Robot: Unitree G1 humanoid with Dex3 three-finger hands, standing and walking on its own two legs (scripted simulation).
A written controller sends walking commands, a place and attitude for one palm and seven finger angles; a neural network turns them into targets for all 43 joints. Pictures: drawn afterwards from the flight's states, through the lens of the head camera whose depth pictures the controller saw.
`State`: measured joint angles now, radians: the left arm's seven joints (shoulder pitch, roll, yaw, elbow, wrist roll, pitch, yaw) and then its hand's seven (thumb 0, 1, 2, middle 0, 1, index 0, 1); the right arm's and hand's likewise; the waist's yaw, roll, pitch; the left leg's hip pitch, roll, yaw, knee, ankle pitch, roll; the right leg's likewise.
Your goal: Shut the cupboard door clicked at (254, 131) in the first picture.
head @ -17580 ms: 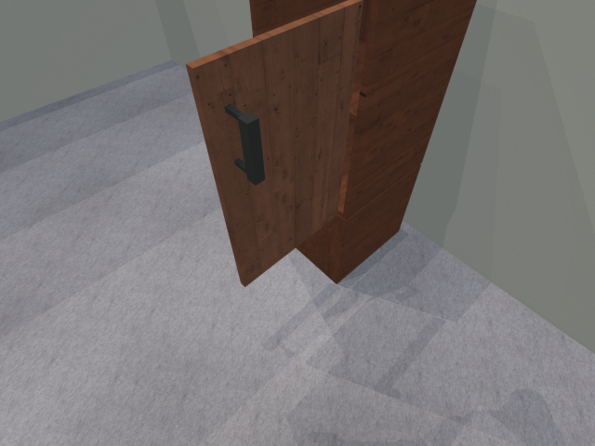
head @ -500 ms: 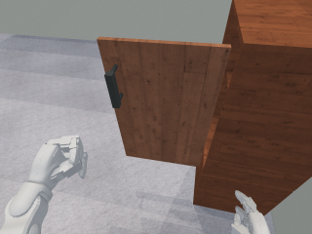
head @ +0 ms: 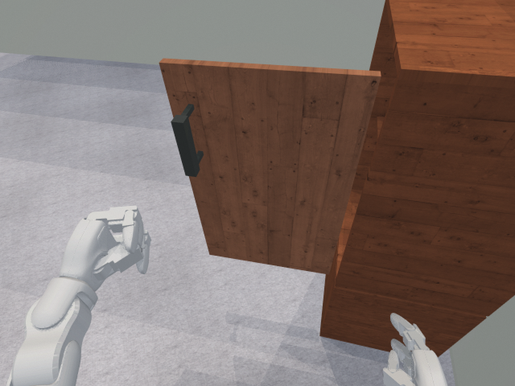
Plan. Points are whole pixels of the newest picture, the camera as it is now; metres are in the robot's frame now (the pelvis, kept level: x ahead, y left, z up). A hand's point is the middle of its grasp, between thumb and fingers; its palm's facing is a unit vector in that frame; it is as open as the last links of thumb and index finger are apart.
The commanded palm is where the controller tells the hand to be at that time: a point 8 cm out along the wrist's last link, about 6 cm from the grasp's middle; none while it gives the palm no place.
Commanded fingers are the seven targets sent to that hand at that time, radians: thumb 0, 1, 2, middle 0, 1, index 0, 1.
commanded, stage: bring the fist close to the handle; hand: left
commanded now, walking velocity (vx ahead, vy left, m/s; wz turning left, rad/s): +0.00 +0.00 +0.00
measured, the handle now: (190, 140) +0.51 +0.18 +0.12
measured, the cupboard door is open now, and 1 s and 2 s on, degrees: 92 91 79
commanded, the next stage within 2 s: push the door shut along its arc in 1.18 s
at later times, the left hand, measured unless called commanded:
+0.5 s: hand (176, 191) +0.37 +0.17 +0.12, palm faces -0.09 -1.00 -0.04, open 3.1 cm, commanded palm +0.35 +0.22 +0.13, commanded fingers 0.00 0.90 0.90 -1.30 -1.50 -1.30 -1.50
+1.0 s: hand (189, 171) +0.42 +0.16 +0.12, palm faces -0.07 -1.00 -0.03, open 3.1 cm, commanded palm +0.39 +0.21 +0.13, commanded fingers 0.00 0.90 0.90 -1.30 -1.50 -1.30 -1.50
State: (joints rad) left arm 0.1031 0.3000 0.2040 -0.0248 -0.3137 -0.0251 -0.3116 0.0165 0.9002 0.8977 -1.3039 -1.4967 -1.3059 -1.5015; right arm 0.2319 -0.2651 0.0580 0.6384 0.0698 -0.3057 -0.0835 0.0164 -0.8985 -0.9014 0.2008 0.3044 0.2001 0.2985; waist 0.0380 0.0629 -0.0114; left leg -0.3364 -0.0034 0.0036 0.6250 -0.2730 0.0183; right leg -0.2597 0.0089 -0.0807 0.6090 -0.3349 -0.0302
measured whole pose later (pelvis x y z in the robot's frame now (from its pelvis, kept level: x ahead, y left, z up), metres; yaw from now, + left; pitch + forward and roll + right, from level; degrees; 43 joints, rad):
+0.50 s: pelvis +0.02 +0.00 +0.00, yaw -2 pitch +3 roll +0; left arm -0.24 0.30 0.20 0.31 -0.25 -0.02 -0.25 0.02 0.90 0.90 -1.30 -1.50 -1.30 -1.50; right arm 0.25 -0.27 0.04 0.65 0.07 -0.22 -0.06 0.02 -0.90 -0.90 0.20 0.30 0.20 0.30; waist -0.01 0.04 -0.03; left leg -0.35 -0.01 0.04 0.59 -0.29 0.02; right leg -0.30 0.00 -0.04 0.60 -0.35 -0.02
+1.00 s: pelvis +0.03 +0.00 +0.00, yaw -3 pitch +4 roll +0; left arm -0.39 0.30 0.22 0.52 -0.22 -0.09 -0.22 0.02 0.90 0.90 -1.30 -1.50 -1.30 -1.50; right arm 0.29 -0.27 0.02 0.66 0.07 -0.11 -0.04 0.01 -0.90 -0.90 0.20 0.30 0.20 0.30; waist -0.04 0.04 -0.05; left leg -0.36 0.00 0.05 0.59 -0.30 0.02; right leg -0.31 0.01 -0.03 0.59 -0.35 -0.02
